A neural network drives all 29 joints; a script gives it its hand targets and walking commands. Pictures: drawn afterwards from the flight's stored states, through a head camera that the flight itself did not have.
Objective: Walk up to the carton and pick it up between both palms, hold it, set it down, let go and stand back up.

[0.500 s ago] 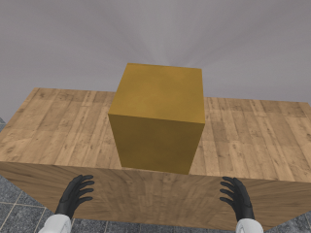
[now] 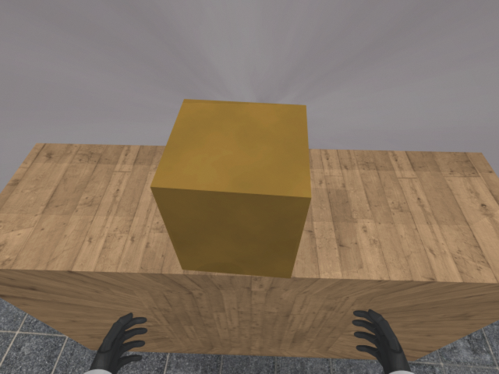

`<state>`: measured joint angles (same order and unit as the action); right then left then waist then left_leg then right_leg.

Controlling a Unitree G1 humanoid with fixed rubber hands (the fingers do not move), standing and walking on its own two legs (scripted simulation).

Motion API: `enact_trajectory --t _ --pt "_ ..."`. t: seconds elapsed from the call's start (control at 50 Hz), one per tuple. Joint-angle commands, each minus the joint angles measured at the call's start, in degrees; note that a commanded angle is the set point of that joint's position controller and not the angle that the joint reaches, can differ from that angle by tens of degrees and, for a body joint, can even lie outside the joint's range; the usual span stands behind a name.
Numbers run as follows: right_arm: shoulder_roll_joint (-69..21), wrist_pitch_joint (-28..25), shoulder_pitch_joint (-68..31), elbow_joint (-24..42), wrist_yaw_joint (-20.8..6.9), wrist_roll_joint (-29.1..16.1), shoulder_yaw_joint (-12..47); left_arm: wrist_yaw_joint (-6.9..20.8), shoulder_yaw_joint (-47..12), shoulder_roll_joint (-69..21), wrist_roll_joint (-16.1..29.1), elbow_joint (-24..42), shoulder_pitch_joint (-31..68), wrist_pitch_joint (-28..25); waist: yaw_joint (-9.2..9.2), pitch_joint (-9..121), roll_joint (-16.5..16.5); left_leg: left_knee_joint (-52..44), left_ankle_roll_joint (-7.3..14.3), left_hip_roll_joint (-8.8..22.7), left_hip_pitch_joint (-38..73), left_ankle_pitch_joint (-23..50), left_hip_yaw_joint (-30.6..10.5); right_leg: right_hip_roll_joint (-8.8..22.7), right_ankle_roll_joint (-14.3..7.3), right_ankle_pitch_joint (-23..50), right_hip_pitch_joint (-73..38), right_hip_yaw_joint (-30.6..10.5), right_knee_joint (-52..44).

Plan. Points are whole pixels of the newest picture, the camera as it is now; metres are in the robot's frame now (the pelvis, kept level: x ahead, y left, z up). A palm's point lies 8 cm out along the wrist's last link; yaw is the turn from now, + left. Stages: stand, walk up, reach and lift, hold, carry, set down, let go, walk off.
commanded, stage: set down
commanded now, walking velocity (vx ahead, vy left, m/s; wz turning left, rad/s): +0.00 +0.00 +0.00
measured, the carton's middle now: (239, 193) +0.40 +0.04 +0.04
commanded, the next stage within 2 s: let go in 0.12 s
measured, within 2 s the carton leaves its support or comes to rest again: neither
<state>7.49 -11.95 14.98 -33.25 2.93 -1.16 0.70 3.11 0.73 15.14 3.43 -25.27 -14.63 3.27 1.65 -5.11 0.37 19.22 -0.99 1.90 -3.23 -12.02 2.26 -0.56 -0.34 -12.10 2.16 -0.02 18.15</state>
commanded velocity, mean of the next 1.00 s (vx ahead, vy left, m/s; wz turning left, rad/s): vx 0.00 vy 0.00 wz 0.00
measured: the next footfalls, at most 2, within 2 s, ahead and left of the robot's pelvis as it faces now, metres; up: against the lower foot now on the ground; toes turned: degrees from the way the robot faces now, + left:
none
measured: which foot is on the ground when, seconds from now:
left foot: down 0.00-1.00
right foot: down 0.00-1.00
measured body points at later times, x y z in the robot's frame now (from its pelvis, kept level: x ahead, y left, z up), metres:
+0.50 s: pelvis -0.01 +0.00 +0.00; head -0.01 +0.01 +0.45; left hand +0.16 +0.22 -0.09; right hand +0.15 -0.23 -0.09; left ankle -0.01 +0.13 -0.75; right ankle -0.02 -0.12 -0.75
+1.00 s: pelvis -0.03 +0.01 -0.01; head -0.03 +0.01 +0.44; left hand +0.06 +0.28 -0.11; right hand +0.06 -0.25 -0.13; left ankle -0.01 +0.13 -0.75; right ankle -0.02 -0.12 -0.75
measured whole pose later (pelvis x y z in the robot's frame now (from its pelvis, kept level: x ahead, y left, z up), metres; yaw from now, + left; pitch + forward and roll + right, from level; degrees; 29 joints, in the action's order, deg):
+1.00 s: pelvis -0.03 +0.01 -0.01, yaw +1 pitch -2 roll +0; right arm 14.6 -1.8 17.8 -45.0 -0.5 1.1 -2.0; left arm 0.1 1.6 15.0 -1.1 -38.2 -20.2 -1.8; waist 0.1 -0.8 -0.9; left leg 26.9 0.0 1.2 -11.2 -13.3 2.0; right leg 0.6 0.5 -13.6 10.1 0.7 26.1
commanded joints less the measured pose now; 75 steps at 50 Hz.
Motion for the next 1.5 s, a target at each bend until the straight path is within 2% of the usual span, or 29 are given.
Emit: enact_trajectory --t 0.0,0.1,0.18,0.22,0.28,0.32,0.46,0.56,0.6,0.62,0.64,0.66,0.68,0.72,0.78,0.8,0.84,0.86,0.92,0.96,1.06,1.08,1.14,1.18,1.26,1.3,1.32,1.4,1.48 --pt "5.17 -1.92 -3.57 1.76 -0.91 0.22 -1.60 -0.90 1.96 4.79 -1.85 4.31 3.33 -0.08 -0.19 4.76 -2.10 0.63 -1.14 -1.61 8.35 17.48 1.58 -0.02 -0.36 9.73 6.01 1.41 -3.75" --pt "6.75 -1.95 -7.56 -1.88 -2.81 1.63 -3.73 -2.88 1.29 3.29 -3.03 3.76 6.88 1.44 -0.79 4.74 -3.92 0.09 -1.67 -1.09 6.54 13.73 2.13 -0.71 -0.94 4.69 8.07 2.33 -3.40" --pt "7.64 -2.14 -9.11 -1.59 -3.69 2.86 -5.12 -4.00 0.66 3.29 -2.53 2.95 7.99 1.63 -1.21 6.39 -1.10 0.00 -1.25 -0.91 4.98 11.76 2.01 -0.96 -0.65 5.59 7.19 2.36 -2.33" --pt "8.14 -1.95 -9.04 -2.51 -3.74 3.48 -5.39 -3.87 0.64 3.07 -2.62 1.86 8.26 1.73 -1.41 7.00 -0.05 0.19 -0.86 -1.22 4.15 11.53 2.23 -0.77 -0.25 6.94 6.38 1.83 -2.18" --pt "8.53 -1.84 -9.27 -4.32 -4.16 2.47 -4.52 -4.18 1.16 2.72 -3.47 2.48 8.15 1.97 -0.91 6.88 -1.85 0.60 -1.34 -1.34 5.35 13.57 2.00 -0.81 -0.71 7.78 6.08 1.73 -2.10" --pt "8.86 -1.98 -9.13 -4.31 -4.11 2.74 -4.70 -3.95 1.26 2.43 -3.55 1.63 8.20 2.15 -1.43 7.49 0.23 1.13 -1.04 -1.72 5.31 13.98 2.19 -0.64 -0.01 10.64 6.27 1.41 -2.02" --pt "9.64 -2.66 -10.44 -4.48 -4.48 1.92 -4.20 -4.27 1.21 2.18 -3.76 1.84 8.98 2.44 -1.00 6.86 -1.16 1.15 -1.11 -1.95 4.49 13.14 1.85 -0.59 0.10 10.45 6.68 1.42 -1.35" --pt "10.09 -1.61 -10.07 -2.82 -4.42 2.94 -4.88 -3.67 0.73 1.43 -3.06 1.00 9.89 3.12 -1.36 6.50 1.37 0.81 -0.65 -2.05 3.98 8.88 2.43 -0.58 0.32 6.98 7.62 1.27 -1.72" --pt "9.60 -1.37 -10.36 -2.51 -4.47 2.80 -4.94 -4.27 0.83 1.64 -3.14 1.94 10.36 3.08 -1.20 5.88 0.38 1.18 -0.67 -2.09 3.13 9.11 2.60 -0.35 0.33 6.54 8.45 1.34 -1.38" --pt "13.36 3.67 -3.23 -6.17 -2.74 2.37 -5.15 -4.65 3.49 5.93 -4.79 -3.16 -0.81 -2.28 0.17 8.85 -3.40 5.68 2.16 3.27 -4.84 16.89 -2.44 4.22 -0.17 12.98 7.09 -2.56 4.07" --pt "13.58 5.65 -1.53 -5.79 -2.43 1.90 -5.13 -4.24 3.48 6.64 -4.80 -4.59 -2.94 -3.95 -1.09 9.86 -3.03 4.90 2.44 4.08 -6.17 12.13 -2.88 5.79 -0.15 12.29 4.09 -3.71 3.78" --pt "13.57 6.30 -1.12 -5.28 -2.27 1.86 -5.22 -3.76 3.92 7.29 -4.80 -4.58 -1.06 -5.22 -1.58 12.54 -0.56 5.10 2.97 4.43 -4.14 14.97 -3.55 6.19 -0.59 16.02 2.78 -3.89 5.18" --pt "13.51 6.78 -1.99 -5.22 -2.23 1.92 -5.08 -3.43 3.84 6.50 -4.72 -4.65 -0.34 -6.13 -1.38 14.04 -0.59 5.80 3.28 4.69 -2.92 17.47 -4.19 6.45 -0.90 17.53 3.11 -4.27 6.03" --pt "12.66 7.39 -2.04 -4.83 -2.45 2.03 -4.78 -3.20 3.32 5.42 -4.90 -4.62 0.17 -6.82 -1.88 10.40 0.57 5.42 2.91 4.61 -4.80 12.91 -4.20 6.60 -1.03 13.56 5.99 -3.80 4.70" --pt "13.08 8.02 -1.74 -5.14 -2.81 2.40 -4.69 -3.17 2.99 5.31 -4.61 -5.16 -0.86 -6.90 -1.62 4.13 -1.77 4.85 2.62 4.50 -6.96 10.71 -4.22 6.54 -0.92 11.88 10.06 -4.41 3.71" --pt "12.89 8.23 -0.60 -5.14 -2.92 2.35 -4.44 -3.13 2.82 5.65 -4.40 -5.35 -1.06 -6.93 -2.10 3.65 -0.84 4.15 2.81 4.71 -7.52 8.38 -4.71 6.71 -1.19 10.21 10.61 -5.00 3.36" --pt "13.91 8.38 0.28 -5.81 -3.04 2.27 -4.72 -3.05 2.74 5.63 -4.39 -6.03 -1.91 -7.03 -2.32 3.93 0.41 3.92 2.73 4.57 -8.64 7.94 -5.00 6.50 -0.82 10.18 8.89 -4.72 3.91" --pt "14.13 8.36 0.31 -6.08 -3.11 2.43 -4.74 -3.01 3.07 6.10 -4.59 -6.53 -2.54 -7.04 -1.47 5.36 0.95 4.08 3.08 4.38 -8.16 7.24 -5.29 6.36 -0.82 9.15 8.31 -4.24 3.93" --pt "13.84 8.49 0.90 -6.08 -3.25 1.99 -4.52 -3.37 2.73 6.72 -4.60 -7.20 -3.40 -7.14 -1.87 7.69 -0.60 4.39 2.91 4.26 -7.64 8.57 -5.31 6.61 -0.97 11.16 6.57 -4.79 4.59" --pt "13.85 8.66 1.80 -6.88 -3.30 2.20 -4.55 -3.46 2.79 6.63 -4.34 -8.05 -4.45 -6.86 -1.52 6.94 2.07 3.77 2.95 4.24 -7.17 5.93 -5.89 6.28 -0.77 7.05 8.18 -4.47 4.47" --pt "14.47 9.16 3.61 -7.92 -3.18 2.21 -4.32 -3.77 2.13 6.62 -4.23 -9.56 -7.32 -6.56 -1.23 3.11 -1.17 2.01 2.82 4.21 -11.10 -0.44 -6.43 6.38 -0.47 0.39 9.45 -4.38 3.12" --pt "14.21 9.18 5.05 -8.21 -3.25 2.23 -4.33 -3.82 2.14 7.23 -4.51 -9.88 -6.86 -6.49 -2.14 2.40 -0.19 1.49 2.48 3.75 -12.36 -2.61 -6.59 6.09 -0.55 -1.62 9.22 -3.79 3.59" --pt "14.87 9.36 5.21 -8.60 -3.26 1.94 -4.27 -3.74 1.92 7.02 -4.24 -10.96 -8.57 -6.31 -1.54 1.05 -1.38 1.07 2.68 3.45 -13.53 -7.07 -7.28 5.93 -0.49 -5.32 11.08 -4.08 3.10" --pt "14.56 9.49 5.60 -9.01 -3.30 1.95 -3.98 -3.88 2.02 7.10 -4.21 -11.18 -8.99 -6.23 -1.41 -0.30 0.59 -0.23 2.92 3.71 -14.71 -10.21 -8.06 5.48 -0.41 -7.94 11.94 -3.76 3.38" --pt "15.19 9.79 6.68 -9.14 -3.29 2.12 -4.23 -3.80 1.78 6.50 -4.58 -12.33 -11.36 -6.08 -1.55 -0.94 -3.97 -1.58 2.72 3.75 -17.66 -17.73 -9.26 4.91 -0.51 -11.86 12.43 -3.89 3.77" --pt "14.96 10.14 6.12 -9.40 -3.22 2.23 -4.50 -3.74 1.99 6.57 -4.58 -13.10 -11.72 -5.94 -1.47 -3.30 -2.85 -1.80 2.55 3.31 -19.02 -20.59 -9.48 4.58 -0.21 -14.43 14.84 -3.75 3.39" --pt "14.77 10.14 6.25 -9.21 -3.18 2.18 -4.30 -3.81 1.94 6.65 -4.47 -12.97 -12.05 -6.04 -1.33 -3.37 -1.11 -1.46 2.72 3.47 -19.23 -19.01 -9.52 4.67 -0.18 -12.36 14.28 -3.92 3.84" --pt "14.73 9.74 6.61 -9.75 -3.04 2.01 -4.18 -3.96 1.68 6.46 -4.23 -13.79 -12.67 -6.45 -1.65 3.61 0.39 1.34 2.43 3.18 -13.29 -11.91 -8.78 5.25 -0.52 -8.29 13.48 -4.38 4.07" --pt "15.04 10.47 7.42 -10.94 -2.92 2.11 -4.59 -3.90 1.98 6.50 -4.51 -14.54 -12.80 -5.88 -2.02 -0.14 -2.45 0.41 2.32 2.94 -16.79 -20.19 -9.21 4.63 -0.06 -15.15 16.33 -4.64 3.91"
